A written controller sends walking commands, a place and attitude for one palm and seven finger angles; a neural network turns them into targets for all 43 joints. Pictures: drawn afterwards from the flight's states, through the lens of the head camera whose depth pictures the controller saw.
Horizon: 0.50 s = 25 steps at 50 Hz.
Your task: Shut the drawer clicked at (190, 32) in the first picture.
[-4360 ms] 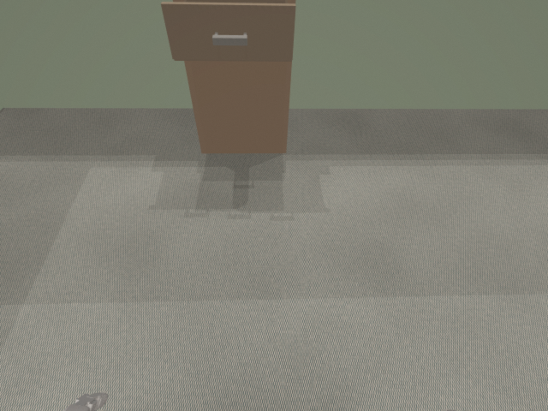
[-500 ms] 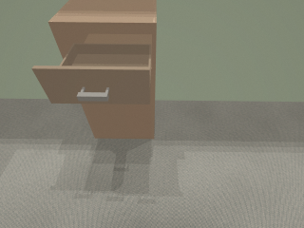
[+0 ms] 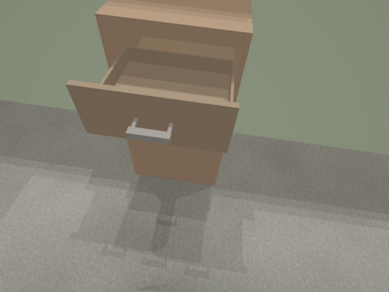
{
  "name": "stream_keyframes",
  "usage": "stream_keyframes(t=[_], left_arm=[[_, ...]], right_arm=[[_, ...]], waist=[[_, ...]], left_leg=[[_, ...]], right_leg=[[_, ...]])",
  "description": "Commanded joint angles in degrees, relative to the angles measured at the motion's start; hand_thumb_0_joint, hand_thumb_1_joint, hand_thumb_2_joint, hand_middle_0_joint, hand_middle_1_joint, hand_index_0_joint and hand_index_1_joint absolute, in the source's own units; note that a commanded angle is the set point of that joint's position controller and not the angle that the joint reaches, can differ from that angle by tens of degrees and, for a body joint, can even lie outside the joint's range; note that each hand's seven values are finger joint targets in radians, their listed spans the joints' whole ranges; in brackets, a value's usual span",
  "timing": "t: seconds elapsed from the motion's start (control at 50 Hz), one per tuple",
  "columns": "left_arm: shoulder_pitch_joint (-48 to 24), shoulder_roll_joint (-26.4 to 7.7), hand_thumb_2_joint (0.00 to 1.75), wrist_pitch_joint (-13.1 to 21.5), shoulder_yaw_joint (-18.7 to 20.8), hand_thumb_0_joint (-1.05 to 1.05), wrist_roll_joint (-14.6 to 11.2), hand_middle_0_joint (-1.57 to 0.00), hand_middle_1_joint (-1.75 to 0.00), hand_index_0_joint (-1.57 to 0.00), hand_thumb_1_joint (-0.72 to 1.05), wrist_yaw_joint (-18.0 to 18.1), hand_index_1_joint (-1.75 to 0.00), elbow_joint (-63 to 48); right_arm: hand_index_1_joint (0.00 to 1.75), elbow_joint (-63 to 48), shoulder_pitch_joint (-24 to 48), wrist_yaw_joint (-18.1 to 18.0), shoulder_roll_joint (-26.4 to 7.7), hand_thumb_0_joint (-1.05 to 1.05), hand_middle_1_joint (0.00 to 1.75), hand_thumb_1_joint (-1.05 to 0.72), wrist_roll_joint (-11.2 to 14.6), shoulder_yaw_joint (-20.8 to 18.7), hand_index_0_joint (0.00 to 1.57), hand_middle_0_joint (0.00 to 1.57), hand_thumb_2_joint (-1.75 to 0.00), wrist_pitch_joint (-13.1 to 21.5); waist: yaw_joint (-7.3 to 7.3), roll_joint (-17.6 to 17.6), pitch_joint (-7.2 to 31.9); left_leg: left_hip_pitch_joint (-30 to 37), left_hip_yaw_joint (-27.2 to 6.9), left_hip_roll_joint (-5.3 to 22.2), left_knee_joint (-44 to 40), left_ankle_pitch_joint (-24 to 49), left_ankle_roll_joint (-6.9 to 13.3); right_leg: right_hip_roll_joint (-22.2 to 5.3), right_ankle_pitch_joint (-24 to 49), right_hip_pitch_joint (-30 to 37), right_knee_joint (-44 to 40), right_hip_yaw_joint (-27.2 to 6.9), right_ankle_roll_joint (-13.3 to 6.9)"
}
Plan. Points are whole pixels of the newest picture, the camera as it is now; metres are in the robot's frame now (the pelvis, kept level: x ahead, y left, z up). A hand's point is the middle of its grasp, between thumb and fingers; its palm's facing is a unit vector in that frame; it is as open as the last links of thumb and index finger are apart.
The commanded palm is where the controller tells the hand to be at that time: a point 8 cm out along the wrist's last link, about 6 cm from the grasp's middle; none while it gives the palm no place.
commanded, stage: take the last steps up to it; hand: left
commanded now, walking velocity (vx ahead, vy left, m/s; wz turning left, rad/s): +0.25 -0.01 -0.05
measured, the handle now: (151, 129) +0.49 +0.17 +0.01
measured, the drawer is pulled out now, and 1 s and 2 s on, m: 0.28 0.28 0.28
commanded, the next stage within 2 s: come to a stop and stand still in 0.34 s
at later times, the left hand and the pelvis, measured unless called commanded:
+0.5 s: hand (140, 256) +0.21 +0.15 -0.14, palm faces +0.02 -0.97 -0.24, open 7.2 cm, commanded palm none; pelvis +0.13 -0.03 +0.01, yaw -1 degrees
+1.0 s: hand (131, 283) +0.16 +0.16 -0.17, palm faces -0.01 -0.97 -0.25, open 7.4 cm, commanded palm none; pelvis +0.13 -0.03 +0.00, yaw -3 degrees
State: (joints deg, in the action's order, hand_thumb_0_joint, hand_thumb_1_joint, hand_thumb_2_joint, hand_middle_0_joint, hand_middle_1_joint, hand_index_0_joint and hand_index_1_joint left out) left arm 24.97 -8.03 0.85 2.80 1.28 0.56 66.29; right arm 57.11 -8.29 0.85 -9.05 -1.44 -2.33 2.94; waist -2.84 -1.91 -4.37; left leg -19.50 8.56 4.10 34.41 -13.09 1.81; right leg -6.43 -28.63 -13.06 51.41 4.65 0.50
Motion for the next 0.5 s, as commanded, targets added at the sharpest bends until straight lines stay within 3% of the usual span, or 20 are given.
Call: stream_keyframes(t=[0.0,0.02,0.06,0.14,0.22,0.24,0.28,0.3,0.32,0.34,0.36,0.38,0.4,0.42,0.46,0.48], left_arm=[[-5.1,-3.3,0.90,1.6,1.0,0.00,0.2,-0.20,-0.30,-0.20,0.90,-0.7,-0.30,-6.1],[-3.4,-2.7,0.90,1.3,0.8,0.00,0.2,-0.20,-0.30,-0.20,0.90,-0.8,-0.30,-5.3],[-2.7,-2.1,0.90,0.4,0.8,0.00,0.3,-0.20,-0.30,-0.20,0.90,-0.7,-0.30,-5.5],[-7.4,-2.4,0.90,-0.2,0.5,0.00,0.3,-0.20,-0.30,-0.20,0.90,-0.9,-0.30,-7.8],[-11.8,-3.5,0.90,-0.2,0.6,0.00,0.3,-0.20,-0.30,-0.20,0.90,-0.9,-0.30,-10.0],[-12.2,-3.6,0.90,-0.1,0.6,0.00,0.4,-0.20,-0.30,-0.20,0.90,-0.9,-0.30,-10.1],[-8.5,-4.4,0.90,0.4,0.8,0.00,0.5,-0.20,-0.30,-0.20,0.90,-0.8,-0.30,-8.7],[-5.4,-6.2,0.90,1.1,1.1,0.00,0.5,-0.20,-0.30,-0.20,0.90,-0.5,-0.30,-7.5],[-1.9,-10.9,0.90,1.9,1.8,0.00,0.9,-0.20,-0.30,-0.20,0.90,0.0,-0.30,-6.4],[1.7,-14.9,0.90,1.9,2.3,0.00,0.0,-0.20,-0.30,-0.20,0.90,0.2,-0.30,-5.9],[0.5,-14.1,0.90,2.4,2.3,0.00,-0.4,-0.20,-0.30,-0.20,0.90,0.4,-0.30,-6.0],[-2.7,-12.3,0.90,2.4,2.1,0.00,-0.3,-0.20,-0.30,-0.20,0.90,0.6,-0.30,-6.4],[-4.9,-10.7,0.90,2.5,1.7,0.00,-0.4,-0.20,-0.30,-0.20,0.90,0.8,-0.30,-6.9],[-7.1,-9.4,0.90,2.5,1.4,0.00,-0.5,-0.20,-0.30,-0.20,0.90,1.1,-0.30,-7.5],[-10.4,-6.7,0.90,2.7,0.4,0.00,-0.2,-0.20,-0.30,-0.20,0.90,1.3,-0.30,-8.0],[-11.3,-6.7,0.90,2.4,0.2,0.00,-0.1,-0.20,-0.30,-0.20,0.90,1.4,-0.30,-8.1]], right_arm=[[0.30,1.0,-10.1,-1.9,-6.6,0.00,0.30,-0.90,0.1,-1.4,0.20,0.20,-0.90,0.5],[0.30,1.2,-9.0,-2.0,-5.7,0.00,0.30,-0.90,0.3,-1.1,0.20,0.20,-0.90,1.1],[0.30,0.9,-9.0,-2.1,-5.1,0.00,0.30,-0.90,0.2,-1.3,0.20,0.20,-0.90,1.4],[0.30,1.5,-9.2,-2.0,-6.6,0.00,0.30,-0.90,0.0,-1.4,0.20,0.20,-0.90,1.1],[0.30,2.6,-9.9,-1.7,-7.7,0.00,0.30,-0.90,-0.3,-1.9,0.20,0.20,-0.90,0.2],[0.30,2.9,-10.0,-1.7,-7.9,0.00,0.30,-0.90,-0.3,-1.9,0.20,0.20,-0.90,0.1],[0.30,3.4,-9.7,-1.7,-7.6,0.00,0.30,-0.90,-0.2,-1.7,0.20,0.20,-0.90,-0.4],[0.30,3.7,-10.0,-1.5,-6.1,0.00,0.30,-0.90,0.1,-1.3,0.20,0.20,-0.90,-0.3],[0.30,3.2,-11.0,-1.2,-3.0,0.00,0.30,-0.90,0.6,-0.7,0.20,0.20,-0.90,-0.2],[0.30,1.4,-10.0,-1.1,-3.1,0.00,0.30,-0.90,0.5,-0.3,0.20,0.20,-0.90,-0.5],[0.30,1.8,-9.3,-1.3,-4.8,0.00,0.30,-0.90,0.4,-0.6,0.20,0.20,-0.90,-1.0],[0.30,2.3,-8.9,-1.4,-4.5,0.00,0.30,-0.90,0.4,-0.9,0.20,0.20,-0.90,-1.0],[0.30,3.0,-8.2,-1.3,-4.2,0.00,0.30,-0.90,0.3,-0.9,0.20,0.20,-0.90,-1.0],[0.30,3.5,-8.8,-1.3,-3.0,0.00,0.30,-0.90,0.5,-0.8,0.20,0.20,-0.90,-1.4],[0.30,4.9,-11.5,-1.7,-0.9,0.00,0.30,-0.90,0.6,0.0,0.20,0.20,-0.90,-2.3],[0.30,5.4,-12.5,-1.8,0.0,0.00,0.30,-0.90,0.7,0.3,0.20,0.20,-0.90,-2.8]], waist=[[4.36,9.8,0.7],[2.98,8.7,1.9],[2.01,8.5,2.3],[1.99,7.6,0.7],[2.61,8.1,-0.9],[2.55,7.4,-0.9],[0.52,4.7,0.8],[-0.80,0.8,2.6],[-1.79,-10.9,4.2],[-2.38,-15.3,5.0],[-2.09,-15.0,6.1],[-0.84,-10.0,4.7],[0.06,-3.8,4.0],[1.43,0.2,3.6],[3.98,-1.0,3.5],[4.33,-2.0,4.1]], left_leg=[[10.7,-17.4,15.4,-23.9,-3.5,7.1],[10.0,-13.9,14.2,-23.6,2.5,6.6],[8.5,-10.1,13.2,-23.9,7.6,7.3],[8.1,-8.4,13.0,-24.8,6.7,8.4],[7.2,-9.7,13.3,-23.4,0.7,8.3],[6.8,-9.7,13.2,-22.0,0.4,8.0],[5.5,-7.1,10.4,-15.3,-1.5,5.2],[2.8,-4.3,6.9,-8.4,-3.9,2.8],[-6.7,0.7,1.2,4.3,-10.2,-0.3],[-12.8,0.8,-1.9,15.9,-22.2,-2.0],[-11.8,-4.8,-0.2,22.8,-21.5,-1.8],[-13.3,-6.2,0.6,27.4,-17.7,-1.9],[-13.0,-7.0,1.6,28.7,-13.9,-2.4],[-11.3,-7.1,2.1,27.4,-11.3,-2.8],[-4.1,-6.8,2.1,19.8,-8.8,-4.4],[-1.2,-5.9,1.4,15.3,-8.2,-4.9]], right_leg=[[-1.9,7.2,-20.7,15.7,-3.2,-1.4],[-1.8,9.0,-18.1,14.0,-2.6,-1.0],[-1.7,10.4,-16.3,9.7,-2.2,-0.3],[-1.2,12.1,-13.9,-2.6,-0.9,0.2],[0.5,12.2,-10.0,-10.8,0.5,0.0],[1.2,12.5,-7.7,-12.9,0.9,0.0],[3.2,16.6,0.8,-21.0,2.9,0.0],[1.6,17.3,7.4,-26.2,-0.1,-0.7],[-8.5,20.2,15.7,-31.3,-13.3,-4.2],[-17.9,25.5,17.9,-36.7,-25.0,-10.6],[-17.9,26.0,13.9,-38.4,-25.9,-12.5],[-17.3,27.0,13.0,-38.2,-23.9,-13.5],[-15.6,30.0,11.4,-37.4,-19.3,-13.1],[-13.8,35.1,8.8,-37.1,-14.4,-12.2],[-10.8,47.8,2.7,-35.6,-6.9,-10.0],[-9.6,50.3,1.7,-34.9,-4.8,-9.5]])
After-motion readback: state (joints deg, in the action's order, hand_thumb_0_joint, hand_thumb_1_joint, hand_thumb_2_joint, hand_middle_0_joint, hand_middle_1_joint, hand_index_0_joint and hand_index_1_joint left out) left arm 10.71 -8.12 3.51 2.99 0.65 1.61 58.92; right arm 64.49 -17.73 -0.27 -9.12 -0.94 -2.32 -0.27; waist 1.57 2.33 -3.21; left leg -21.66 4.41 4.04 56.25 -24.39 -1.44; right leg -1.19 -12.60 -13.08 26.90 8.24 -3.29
